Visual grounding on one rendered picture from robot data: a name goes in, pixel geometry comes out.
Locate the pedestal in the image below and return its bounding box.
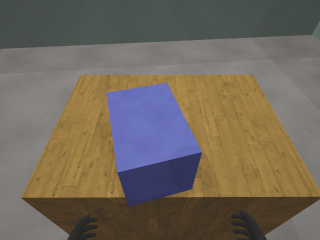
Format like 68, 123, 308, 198
21, 74, 320, 240

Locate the carton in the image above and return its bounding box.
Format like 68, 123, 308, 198
106, 83, 202, 207

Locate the left robot hand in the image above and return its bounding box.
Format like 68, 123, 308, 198
67, 214, 98, 240

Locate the right robot hand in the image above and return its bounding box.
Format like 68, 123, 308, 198
231, 210, 267, 240

